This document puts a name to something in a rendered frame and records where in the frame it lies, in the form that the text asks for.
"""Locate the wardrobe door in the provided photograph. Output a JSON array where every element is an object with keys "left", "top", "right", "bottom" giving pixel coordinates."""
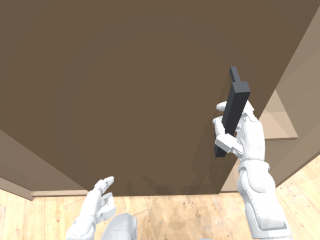
[
  {"left": 0, "top": 130, "right": 86, "bottom": 192},
  {"left": 0, "top": 0, "right": 320, "bottom": 197}
]

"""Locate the left robot thigh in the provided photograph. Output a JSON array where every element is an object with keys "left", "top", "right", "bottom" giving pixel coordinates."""
[{"left": 100, "top": 213, "right": 137, "bottom": 240}]

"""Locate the robot right hand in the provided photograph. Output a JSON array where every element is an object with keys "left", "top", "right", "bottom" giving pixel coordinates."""
[{"left": 212, "top": 100, "right": 265, "bottom": 163}]

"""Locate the robot left hand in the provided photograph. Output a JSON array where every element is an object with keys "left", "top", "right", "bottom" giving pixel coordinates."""
[{"left": 79, "top": 176, "right": 117, "bottom": 224}]

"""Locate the left robot forearm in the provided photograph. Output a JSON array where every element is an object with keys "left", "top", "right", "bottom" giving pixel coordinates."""
[{"left": 66, "top": 214, "right": 97, "bottom": 240}]

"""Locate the handle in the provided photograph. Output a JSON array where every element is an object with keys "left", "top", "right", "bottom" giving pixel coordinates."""
[{"left": 214, "top": 66, "right": 251, "bottom": 158}]

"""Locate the right robot forearm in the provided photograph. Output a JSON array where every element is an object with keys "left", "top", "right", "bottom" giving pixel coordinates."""
[{"left": 237, "top": 159, "right": 294, "bottom": 240}]

